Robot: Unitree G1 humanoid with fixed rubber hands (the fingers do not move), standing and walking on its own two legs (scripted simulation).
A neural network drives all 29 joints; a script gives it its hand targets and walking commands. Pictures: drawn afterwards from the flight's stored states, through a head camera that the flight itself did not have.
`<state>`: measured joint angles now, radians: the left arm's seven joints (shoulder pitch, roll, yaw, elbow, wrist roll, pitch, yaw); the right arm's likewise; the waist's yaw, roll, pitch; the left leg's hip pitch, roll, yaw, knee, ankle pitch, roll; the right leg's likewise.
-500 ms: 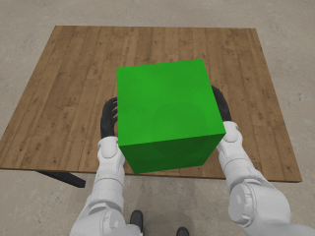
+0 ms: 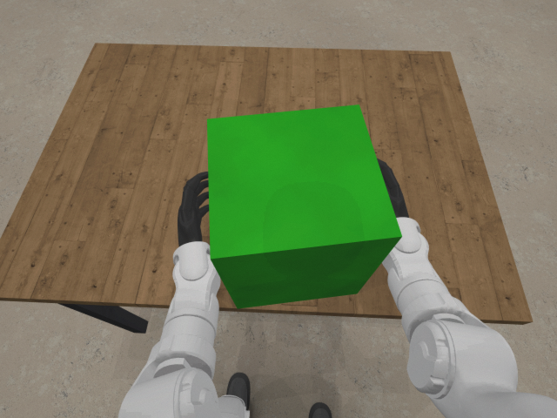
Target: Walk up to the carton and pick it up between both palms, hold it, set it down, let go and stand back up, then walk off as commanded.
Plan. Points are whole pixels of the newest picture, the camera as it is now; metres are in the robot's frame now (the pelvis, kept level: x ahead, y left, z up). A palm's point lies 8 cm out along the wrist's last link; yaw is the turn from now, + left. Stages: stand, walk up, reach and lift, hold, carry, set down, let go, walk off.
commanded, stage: set down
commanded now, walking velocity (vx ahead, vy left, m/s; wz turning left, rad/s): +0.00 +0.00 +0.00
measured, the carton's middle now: (291, 217) +0.38 +0.04 -0.01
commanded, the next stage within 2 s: none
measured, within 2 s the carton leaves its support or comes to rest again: neither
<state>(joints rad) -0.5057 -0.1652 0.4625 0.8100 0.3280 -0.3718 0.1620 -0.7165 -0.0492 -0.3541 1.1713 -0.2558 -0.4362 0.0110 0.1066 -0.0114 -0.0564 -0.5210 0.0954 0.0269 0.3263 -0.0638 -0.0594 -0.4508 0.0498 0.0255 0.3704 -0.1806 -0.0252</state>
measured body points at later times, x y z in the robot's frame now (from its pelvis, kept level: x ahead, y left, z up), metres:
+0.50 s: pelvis -0.01 +0.01 -0.01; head +0.10 +0.00 +0.43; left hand +0.33 +0.21 -0.02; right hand +0.41 -0.15 -0.03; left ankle +0.04 +0.16 -0.74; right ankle -0.02 -0.10 -0.74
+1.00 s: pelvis -0.02 +0.00 -0.01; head +0.00 +0.01 +0.44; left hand +0.27 +0.20 -0.02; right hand +0.32 -0.17 -0.02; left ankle +0.04 +0.16 -0.74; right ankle -0.02 -0.10 -0.74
